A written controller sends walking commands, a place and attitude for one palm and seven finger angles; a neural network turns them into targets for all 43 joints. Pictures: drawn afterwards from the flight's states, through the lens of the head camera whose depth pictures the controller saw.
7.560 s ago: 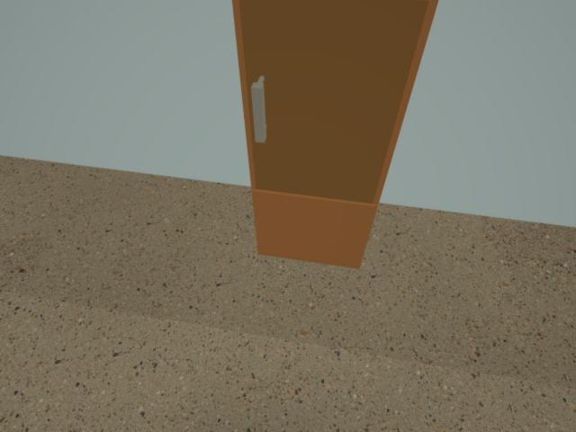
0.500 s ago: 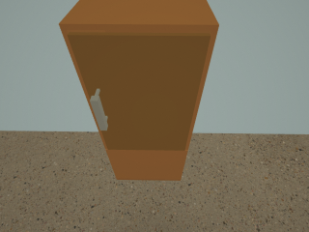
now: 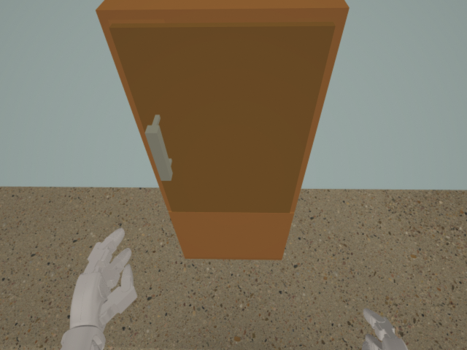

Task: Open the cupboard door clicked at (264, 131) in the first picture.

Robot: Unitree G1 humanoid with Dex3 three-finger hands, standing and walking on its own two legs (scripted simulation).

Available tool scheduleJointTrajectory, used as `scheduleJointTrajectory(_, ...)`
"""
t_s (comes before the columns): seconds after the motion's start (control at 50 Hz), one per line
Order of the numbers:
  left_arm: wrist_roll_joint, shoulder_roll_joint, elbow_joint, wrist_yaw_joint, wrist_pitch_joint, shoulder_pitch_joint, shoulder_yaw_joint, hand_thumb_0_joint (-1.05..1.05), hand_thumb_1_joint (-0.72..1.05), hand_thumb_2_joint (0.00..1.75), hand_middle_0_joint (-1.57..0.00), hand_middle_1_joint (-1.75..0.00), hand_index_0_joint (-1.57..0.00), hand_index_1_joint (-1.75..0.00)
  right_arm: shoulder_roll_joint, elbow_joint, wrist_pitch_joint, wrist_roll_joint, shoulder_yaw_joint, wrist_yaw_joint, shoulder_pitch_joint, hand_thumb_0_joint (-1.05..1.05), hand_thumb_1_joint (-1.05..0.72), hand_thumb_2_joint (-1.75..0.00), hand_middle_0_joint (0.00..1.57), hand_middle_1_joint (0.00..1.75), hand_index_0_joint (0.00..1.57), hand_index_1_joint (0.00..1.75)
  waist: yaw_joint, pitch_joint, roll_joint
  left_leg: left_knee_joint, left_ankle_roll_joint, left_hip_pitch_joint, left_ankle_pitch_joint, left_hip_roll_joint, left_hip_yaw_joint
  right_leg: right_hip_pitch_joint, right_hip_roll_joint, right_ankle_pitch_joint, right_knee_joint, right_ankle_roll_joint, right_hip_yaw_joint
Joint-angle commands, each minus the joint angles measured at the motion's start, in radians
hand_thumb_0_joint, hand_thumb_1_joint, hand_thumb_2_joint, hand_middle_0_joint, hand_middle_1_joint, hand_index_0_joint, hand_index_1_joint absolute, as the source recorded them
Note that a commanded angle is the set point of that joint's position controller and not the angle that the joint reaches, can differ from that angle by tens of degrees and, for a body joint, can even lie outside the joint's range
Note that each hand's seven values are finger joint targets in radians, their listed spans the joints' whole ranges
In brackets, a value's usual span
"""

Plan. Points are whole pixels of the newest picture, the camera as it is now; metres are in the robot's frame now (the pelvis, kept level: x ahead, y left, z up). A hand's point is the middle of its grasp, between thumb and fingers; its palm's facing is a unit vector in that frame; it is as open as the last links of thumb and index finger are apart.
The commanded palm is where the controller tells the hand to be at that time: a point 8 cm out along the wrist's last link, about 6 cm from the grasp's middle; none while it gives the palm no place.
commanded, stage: raise the hand with hooked fingers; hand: left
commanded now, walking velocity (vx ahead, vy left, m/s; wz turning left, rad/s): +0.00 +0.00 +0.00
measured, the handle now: (162, 148) +0.55 +0.20 +0.00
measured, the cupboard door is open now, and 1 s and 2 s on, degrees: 0 0 0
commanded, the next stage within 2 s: move the hooked fingers beside the handle in 1.88 s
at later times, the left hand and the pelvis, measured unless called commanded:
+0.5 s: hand (118, 310) +0.20 +0.20 -0.02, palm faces -0.03 -1.00 -0.04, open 10.4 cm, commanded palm +0.17 +0.27 -0.02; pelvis -0.05 +0.01 -0.06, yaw +1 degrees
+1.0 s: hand (80, 285) +0.23 +0.27 +0.00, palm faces +0.03 -1.00 -0.05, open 13.3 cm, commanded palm +0.21 +0.32 +0.01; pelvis -0.03 +0.03 -0.04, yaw +0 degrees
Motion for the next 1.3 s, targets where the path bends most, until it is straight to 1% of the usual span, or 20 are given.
scheduleJointTrajectory(0.0,-0.057,0.015,-0.044,-0.250,-0.323,0.213,0.015,0.00,0.62,0.78,-0.22,-0.48,-0.22,-0.48,-0.121,-0.254,-0.073,-0.001,-0.057,0.045,-0.120,0.00,-0.90,-0.90,0.20,0.30,0.20,0.30,0.075,-0.121,-0.166,0.204,-0.028,-0.238,0.141,-0.022,-0.042,-0.163,0.004,0.203,0.171,0.009,0.052)
scheduleJointTrajectory(0.04,-0.068,0.118,-0.054,-0.307,-0.327,0.176,0.106,0.00,0.57,0.76,-0.22,-0.51,-0.22,-0.51,-0.139,-0.316,-0.046,0.011,-0.064,0.050,-0.126,0.00,-0.90,-0.90,0.20,0.30,0.20,0.30,0.095,-0.189,-0.098,0.274,-0.019,-0.317,0.108,-0.033,-0.013,-0.162,-0.009,0.151,0.215,0.005,0.116)
scheduleJointTrajectory(0.06,-0.076,0.124,-0.109,-0.313,-0.289,0.148,0.107,0.00,0.55,0.75,-0.22,-0.53,-0.22,-0.53,-0.138,-0.363,-0.032,0.018,-0.062,0.045,-0.138,0.00,-0.90,-0.90,0.20,0.30,0.20,0.30,0.098,-0.216,-0.086,0.270,-0.013,-0.324,0.071,-0.034,-0.009,-0.179,-0.002,0.083,0.222,0.005,0.103)
scheduleJointTrajectory(0.1,-0.097,0.144,-0.243,-0.284,-0.213,0.053,0.113,0.00,0.50,0.73,-0.23,-0.55,-0.23,-0.55,-0.133,-0.428,-0.008,0.030,-0.051,0.028,-0.153,0.00,-0.90,-0.90,0.20,0.30,0.20,0.30,0.086,-0.239,-0.056,0.290,-0.002,-0.363,0.004,-0.039,-0.007,-0.180,-0.007,-0.036,0.183,0.015,0.151)
scheduleJointTrajectory(0.12,-0.094,0.167,-0.317,-0.259,-0.189,-0.028,0.115,0.00,0.48,0.72,-0.23,-0.57,-0.23,-0.57,-0.133,-0.438,0.004,0.028,-0.045,0.020,-0.141,0.00,-0.90,-0.90,0.20,0.30,0.20,0.30,0.070,-0.229,-0.021,0.293,0.002,-0.363,-0.030,-0.027,-0.028,-0.235,0.006,-0.096,0.192,0.011,0.139)
scheduleJointTrajectory(0.2,-0.049,0.173,-0.571,-0.159,-0.206,-0.119,0.092,0.00,0.39,0.68,-0.24,-0.63,-0.24,-0.63,-0.104,-0.430,0.020,0.019,-0.030,-0.006,-0.057,0.00,-0.90,-0.90,0.20,0.30,0.20,0.30,0.014,-0.292,0.057,0.312,0.019,-0.273,0.036,0.007,-0.065,-0.240,0.019,0.004,0.195,0.012,0.119)
scheduleJointTrajectory(0.22,-0.045,0.176,-0.607,-0.158,-0.213,-0.166,0.068,0.00,0.36,0.67,-0.24,-0.64,-0.24,-0.64,-0.110,-0.424,0.020,0.012,-0.020,-0.013,-0.050,0.00,-0.90,-0.90,0.20,0.30,0.20,0.30,-0.013,-0.284,0.033,0.325,0.024,-0.277,0.043,0.014,-0.080,-0.264,0.030,0.020,0.211,0.012,0.108)
scheduleJointTrajectory(0.28,-0.039,0.172,-0.500,-0.188,-0.206,-0.156,0.049,0.00,0.29,0.64,-0.24,-0.69,-0.24,-0.69,-0.111,-0.377,0.006,0.014,-0.002,-0.027,-0.045,0.00,-0.90,-0.90,0.20,0.30,0.20,0.30,-0.041,-0.222,0.043,0.330,0.019,-0.310,-0.005,0.021,-0.095,-0.318,0.033,-0.042,0.194,0.015,0.090)
scheduleJointTrajectory(0.34,-0.066,0.200,-0.372,-0.248,-0.137,-0.150,0.074,0.00,0.22,0.61,-0.25,-0.74,-0.25,-0.74,-0.125,-0.360,-0.007,0.023,0.012,-0.036,-0.058,0.00,-0.90,-0.90,0.20,0.30,0.20,0.30,-0.029,-0.208,0.036,0.311,0.016,-0.348,-0.060,0.017,-0.104,-0.308,0.032,-0.118,0.169,0.017,0.086)
scheduleJointTrajectory(0.38,-0.088,0.226,-0.351,-0.266,-0.084,-0.126,0.118,0.00,0.18,0.59,-0.25,-0.76,-0.25,-0.76,-0.126,-0.367,-0.013,0.033,0.013,-0.042,-0.067,0.00,-0.90,-0.90,0.20,0.30,0.20,0.30,0.003,-0.257,0.015,0.279,0.014,-0.344,-0.072,0.011,-0.102,-0.245,0.025,-0.155,0.143,0.021,0.093)
scheduleJointTrajectory(0.46,-0.126,0.261,-0.344,-0.258,-0.030,-0.080,0.214,0.00,0.08,0.55,-0.26,-0.82,-0.26,-0.82,-0.110,-0.366,-0.013,0.033,0.011,-0.043,-0.069,0.00,-0.90,-0.90,0.20,0.30,0.20,0.30,0.043,-0.312,-0.023,0.241,0.013,-0.319,0.008,0.008,-0.096,-0.137,0.018,-0.092,0.121,0.024,0.088)
scheduleJointTrajectory(0.56,-0.119,0.261,-0.328,-0.233,-0.097,-0.118,0.217,0.00,-0.03,0.50,-0.27,-0.90,-0.27,-0.90,-0.116,-0.338,-0.029,0.024,0.008,-0.036,-0.053,0.00,-0.90,-0.90,0.20,0.30,0.20,0.30,0.027,-0.241,0.015,0.214,0.010,-0.294,0.004,0.014,-0.100,-0.201,0.023,-0.086,0.135,0.018,0.057)
scheduleJointTrajectory(0.64,-0.124,0.268,-0.286,-0.257,-0.125,-0.142,0.213,0.00,-0.13,0.46,-0.27,-0.96,-0.27,-0.96,-0.139,-0.333,-0.035,0.025,0.002,-0.033,-0.032,0.00,-0.90,-0.90,0.20,0.30,0.20,0.30,0.013,-0.219,0.006,0.204,0.011,-0.281,-0.002,0.013,-0.100,-0.221,0.026,-0.075,0.135,0.017,0.048)
scheduleJointTrajectory(0.76,-0.138,0.320,-0.303,-0.290,-0.117,-0.189,0.261,0.00,-0.27,0.40,-0.28,-1.05,-0.28,-1.05,-0.158,-0.335,-0.031,0.027,-0.003,-0.040,0.000,0.00,-0.90,-0.90,0.20,0.30,0.20,0.30,0.017,-0.277,0.043,0.177,0.003,-0.199,0.082,0.016,-0.110,-0.189,0.033,0.025,0.149,0.013,0.025)
scheduleJointTrajectory(0.9,-0.143,0.329,-0.279,-0.312,-0.090,-0.238,0.270,0.00,-0.43,0.33,-0.29,-1.15,-0.29,-1.15,-0.161,-0.333,-0.019,0.030,0.003,-0.033,0.006,0.00,-0.90,-0.90,0.20,0.30,0.20,0.30,0.010,-0.261,0.108,0.158,-0.017,-0.128,0.161,0.023,-0.122,-0.202,0.042,0.086,0.147,0.010,0.007)
scheduleJointTrajectory(0.94,-0.142,0.350,-0.255,-0.323,-0.075,-0.267,0.283,0.00,-0.48,0.31,-0.30,-1.18,-0.30,-1.18,-0.166,-0.336,-0.011,0.030,0.007,-0.033,0.010,0.00,-0.90,-0.90,0.20,0.30,0.20,0.30,0.007,-0.245,0.085,0.150,-0.020,-0.125,0.174,0.026,-0.130,-0.202,0.047,0.092,0.145,0.008,0.002)
scheduleJointTrajectory(1.0,-0.145,0.364,-0.255,-0.337,-0.059,-0.298,0.294,0.00,-0.50,0.30,-0.30,-1.20,-0.30,-1.20,-0.167,-0.337,-0.010,0.030,0.009,-0.033,0.014,0.00,-0.90,-0.90,0.20,0.30,0.20,0.30,0.012,-0.277,0.114,0.141,-0.031,-0.084,0.220,0.029,-0.138,-0.194,0.045,0.108,0.141,0.009,-0.002)
scheduleJointTrajectory(1.08,-0.158,0.389,-0.179,-0.369,-0.035,-0.354,0.322,0.00,-0.50,0.30,-0.30,-1.20,-0.30,-1.20,-0.171,-0.332,0.000,0.033,0.013,-0.038,0.017,0.00,-0.90,-0.90,0.20,0.30,0.20,0.30,0.004,-0.252,0.054,0.134,-0.030,-0.097,0.195,0.030,-0.140,-0.192,0.051,0.104,0.127,0.011,-0.006)
scheduleJointTrajectory(1.14,-0.164,0.432,-0.168,-0.395,-0.034,-0.426,0.348,0.00,-0.50,0.30,-0.30,-1.20,-0.30,-1.20,-0.176,-0.327,0.002,0.032,0.018,-0.041,0.016,0.00,-0.90,-0.90,0.20,0.30,0.20,0.30,0.010,-0.275,0.095,0.124,-0.036,-0.068,0.212,0.029,-0.146,-0.185,0.050,0.101,0.123,0.005,-0.002)
scheduleJointTrajectory(1.28,-0.180,0.495,-0.073,-0.444,-0.025,-0.488,0.402,0.00,-0.50,0.30,-0.30,-1.20,-0.30,-1.20,-0.184,-0.316,0.005,0.032,0.019,-0.043,0.031,0.00,-0.90,-0.90,0.20,0.30,0.20,0.30,0.013,-0.285,0.084,0.113,-0.032,-0.058,0.227,0.028,-0.139,-0.155,0.050,0.118,0.103,0.005,0.004)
